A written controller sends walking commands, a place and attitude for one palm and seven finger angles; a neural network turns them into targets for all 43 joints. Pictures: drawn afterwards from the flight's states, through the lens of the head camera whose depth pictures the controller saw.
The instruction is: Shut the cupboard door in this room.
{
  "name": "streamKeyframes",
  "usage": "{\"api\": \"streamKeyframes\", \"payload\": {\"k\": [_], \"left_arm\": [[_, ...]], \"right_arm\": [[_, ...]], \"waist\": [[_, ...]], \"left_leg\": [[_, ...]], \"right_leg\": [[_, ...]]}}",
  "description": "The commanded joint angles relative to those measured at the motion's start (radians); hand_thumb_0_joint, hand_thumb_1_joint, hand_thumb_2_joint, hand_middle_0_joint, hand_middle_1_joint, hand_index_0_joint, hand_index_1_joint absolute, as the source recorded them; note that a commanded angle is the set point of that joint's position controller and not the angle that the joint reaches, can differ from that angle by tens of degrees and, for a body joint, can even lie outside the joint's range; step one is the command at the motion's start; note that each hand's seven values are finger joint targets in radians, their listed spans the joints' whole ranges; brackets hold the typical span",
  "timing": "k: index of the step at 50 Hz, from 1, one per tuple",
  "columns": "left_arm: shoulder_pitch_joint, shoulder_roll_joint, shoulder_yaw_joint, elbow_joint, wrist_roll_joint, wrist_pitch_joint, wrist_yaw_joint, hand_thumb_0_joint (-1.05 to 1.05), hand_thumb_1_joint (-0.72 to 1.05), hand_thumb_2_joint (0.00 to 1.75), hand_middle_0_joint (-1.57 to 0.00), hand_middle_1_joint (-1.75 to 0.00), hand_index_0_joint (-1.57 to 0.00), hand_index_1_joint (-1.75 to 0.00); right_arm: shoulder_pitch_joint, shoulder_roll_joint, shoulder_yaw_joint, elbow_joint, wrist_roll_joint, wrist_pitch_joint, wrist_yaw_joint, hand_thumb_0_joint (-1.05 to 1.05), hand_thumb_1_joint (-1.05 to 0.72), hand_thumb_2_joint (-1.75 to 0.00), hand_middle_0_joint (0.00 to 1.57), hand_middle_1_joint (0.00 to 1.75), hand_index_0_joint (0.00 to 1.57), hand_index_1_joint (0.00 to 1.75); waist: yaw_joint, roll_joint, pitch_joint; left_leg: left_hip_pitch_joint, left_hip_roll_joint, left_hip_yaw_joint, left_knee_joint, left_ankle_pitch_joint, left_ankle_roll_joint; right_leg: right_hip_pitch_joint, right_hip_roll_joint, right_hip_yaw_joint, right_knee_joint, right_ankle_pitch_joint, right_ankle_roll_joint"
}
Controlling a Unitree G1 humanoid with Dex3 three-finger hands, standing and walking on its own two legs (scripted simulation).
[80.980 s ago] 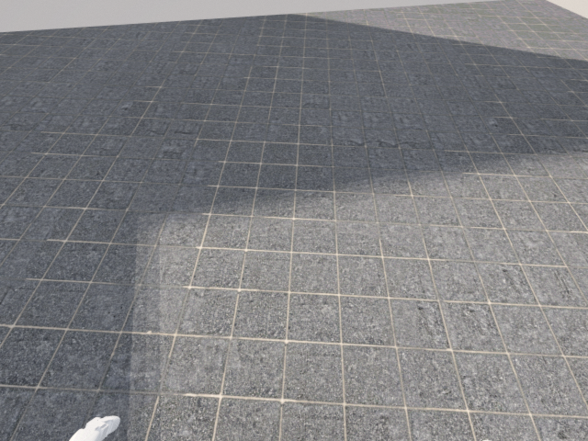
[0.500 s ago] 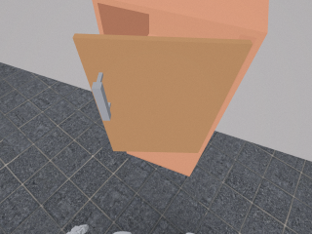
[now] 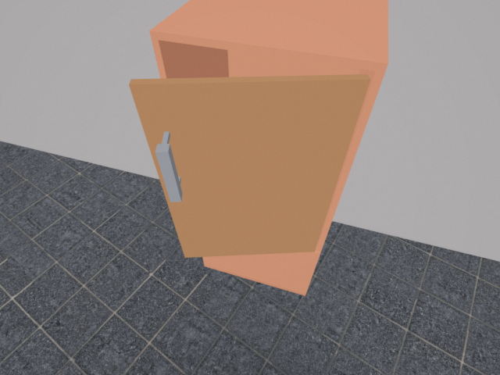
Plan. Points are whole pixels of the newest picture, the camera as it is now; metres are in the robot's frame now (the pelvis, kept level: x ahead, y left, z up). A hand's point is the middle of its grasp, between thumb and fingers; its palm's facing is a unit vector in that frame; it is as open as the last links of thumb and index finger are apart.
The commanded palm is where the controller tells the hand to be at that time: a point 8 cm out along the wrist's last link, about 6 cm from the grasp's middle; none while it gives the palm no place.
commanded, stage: come to a stop and stand still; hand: left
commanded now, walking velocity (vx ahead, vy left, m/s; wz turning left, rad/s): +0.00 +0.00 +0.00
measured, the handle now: (171, 167) +0.48 +0.19 +0.04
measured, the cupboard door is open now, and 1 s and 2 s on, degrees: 20 20 20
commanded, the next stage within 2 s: look again from close up in 0.36 s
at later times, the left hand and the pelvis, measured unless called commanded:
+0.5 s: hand out of the picture -0.03 +0.16 -0.18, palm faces +0.01 -0.99 -0.15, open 7.4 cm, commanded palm none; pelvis -0.01 +0.01 +0.00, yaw +0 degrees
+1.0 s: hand out of the picture +0.03 +0.19 -0.18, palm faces -0.01 -0.97 -0.23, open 7.4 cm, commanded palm none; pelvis +0.01 +0.01 -0.01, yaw +0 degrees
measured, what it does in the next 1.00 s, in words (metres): stands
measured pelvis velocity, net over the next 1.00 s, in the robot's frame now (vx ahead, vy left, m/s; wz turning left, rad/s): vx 0.01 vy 0.01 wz -0.01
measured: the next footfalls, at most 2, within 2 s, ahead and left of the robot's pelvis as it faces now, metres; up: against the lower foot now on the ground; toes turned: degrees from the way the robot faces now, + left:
none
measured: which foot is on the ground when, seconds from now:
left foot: down 0.00-1.00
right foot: down 0.00-1.00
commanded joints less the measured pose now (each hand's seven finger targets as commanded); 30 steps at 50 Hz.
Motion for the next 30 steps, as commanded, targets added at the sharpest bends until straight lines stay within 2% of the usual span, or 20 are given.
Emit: {"api": "streamKeyframes", "payload": {"k": [1,5,6,10,11,22,23,24,25,26,27,30], "left_arm": [[0.030,0.096,0.017,-0.027,-0.003,-0.013,0.003,0.00,0.90,0.90,-0.20,-0.30,-0.20,-0.30],[0.045,0.088,0.017,-0.010,-0.006,-0.009,0.002,0.00,0.90,0.90,-0.20,-0.30,-0.20,-0.30],[0.050,0.090,0.018,-0.007,-0.003,-0.008,0.002,0.00,0.90,0.90,-0.20,-0.30,-0.20,-0.30],[0.059,0.081,0.018,0.002,-0.006,-0.008,0.000,0.00,0.90,0.90,-0.20,-0.30,-0.20,-0.30],[0.062,0.076,0.019,0.002,-0.005,-0.008,0.000,0.00,0.90,0.90,-0.20,-0.30,-0.20,-0.30],[0.093,0.040,0.016,0.020,-0.006,-0.015,0.006,0.00,0.90,0.90,-0.20,-0.30,-0.20,-0.30],[0.135,0.073,-0.006,0.031,0.015,-0.052,0.043,0.00,0.90,0.90,-0.20,-0.30,-0.20,-0.30],[0.104,0.123,0.007,-0.016,0.000,-0.052,0.032,0.00,0.90,0.90,-0.20,-0.30,-0.20,-0.30],[0.081,0.109,0.008,-0.028,0.005,-0.046,0.022,0.00,0.90,0.90,-0.20,-0.30,-0.20,-0.30],[0.089,0.097,0.006,-0.029,0.008,-0.053,0.020,0.00,0.90,0.90,-0.20,-0.30,-0.20,-0.30],[0.100,0.085,0.002,-0.026,0.005,-0.055,0.018,0.00,0.90,0.90,-0.20,-0.30,-0.20,-0.30],[0.102,0.053,-0.006,-0.027,0.005,-0.047,0.015,0.00,0.90,0.90,-0.20,-0.30,-0.20,-0.30]], "right_arm": [[0.062,-0.083,-0.006,0.000,-0.002,-0.011,-0.005,0.00,-0.90,-0.90,0.20,0.30,0.20,0.30],[0.089,-0.070,-0.002,0.022,-0.007,-0.006,-0.008,0.00,-0.90,-0.90,0.20,0.30,0.20,0.30],[0.099,-0.064,-0.003,0.026,-0.005,-0.004,-0.008,0.00,-0.90,-0.90,0.20,0.30,0.20,0.30],[0.125,-0.061,-0.004,0.033,-0.009,-0.007,-0.011,0.00,-0.90,-0.90,0.20,0.30,0.20,0.30],[0.136,-0.057,-0.004,0.034,-0.007,-0.007,-0.012,0.00,-0.90,-0.90,0.20,0.30,0.20,0.30],[0.168,-0.043,-0.004,0.044,-0.004,-0.025,-0.020,0.00,-0.90,-0.90,0.20,0.30,0.20,0.30],[0.052,-0.080,0.005,-0.024,0.001,-0.048,-0.002,0.00,-0.90,-0.90,0.20,0.30,0.20,0.30],[0.104,-0.037,0.004,-0.045,-0.007,-0.035,0.005,0.00,-0.90,-0.90,0.20,0.30,0.20,0.30],[0.130,-0.047,-0.003,-0.040,-0.013,-0.035,0.004,0.00,-0.90,-0.90,0.20,0.30,0.20,0.30],[0.157,-0.048,0.002,-0.042,-0.019,-0.044,0.005,0.00,-0.90,-0.90,0.20,0.30,0.20,0.30],[0.153,-0.047,0.001,-0.052,-0.014,-0.045,0.004,0.00,-0.90,-0.90,0.20,0.30,0.20,0.30],[0.149,-0.066,-0.002,-0.068,-0.011,-0.049,-0.001,0.00,-0.90,-0.90,0.20,0.30,0.20,0.30]], "waist": [[0.003,-0.052,0.079],[0.003,0.005,0.096],[0.006,-0.006,0.106],[0.005,0.017,0.087],[0.006,-0.004,0.089],[0.006,-0.021,0.040],[0.038,0.096,0.038],[-0.009,0.091,-0.014],[-0.019,0.111,0.027],[-0.011,0.131,-0.018],[-0.009,0.095,-0.028],[-0.002,0.006,0.009]], "left_leg": [[0.033,0.102,-0.110,-0.102,0.016,-0.007],[0.004,0.094,-0.109,-0.123,-0.059,-0.012],[-0.005,0.094,-0.106,-0.122,-0.075,-0.011],[-0.014,0.094,-0.112,-0.128,-0.087,-0.012],[-0.019,0.097,-0.115,-0.131,-0.098,-0.010],[0.008,0.113,-0.128,-0.119,0.010,-0.001],[-0.042,0.130,-0.084,0.089,0.180,-0.025],[-0.034,0.083,-0.103,0.059,-0.060,-0.023],[-0.062,0.085,-0.113,0.026,-0.103,-0.012],[-0.069,0.099,-0.137,0.033,-0.024,-0.004],[-0.070,0.107,-0.146,0.015,-0.020,0.005],[-0.095,0.122,-0.173,-0.023,-0.046,0.024]], "right_leg": [[-0.109,-0.098,0.104,-0.150,0.032,-0.030],[-0.116,-0.092,0.113,-0.168,-0.037,-0.032],[-0.114,-0.091,0.105,-0.178,-0.056,-0.031],[-0.107,-0.087,0.105,-0.167,-0.050,-0.031],[-0.103,-0.083,0.099,-0.168,-0.058,-0.031],[-0.076,-0.085,0.079,-0.119,0.079,-0.030],[-0.087,-0.130,0.078,-0.087,0.265,-0.032],[-0.116,-0.141,0.120,-0.098,-0.046,-0.055],[-0.165,-0.112,0.098,-0.057,-0.132,-0.062],[-0.128,-0.093,0.070,-0.018,-0.038,-0.059],[-0.112,-0.081,0.065,-0.010,-0.025,-0.055],[-0.126,-0.063,0.049,0.021,-0.022,-0.047]]}}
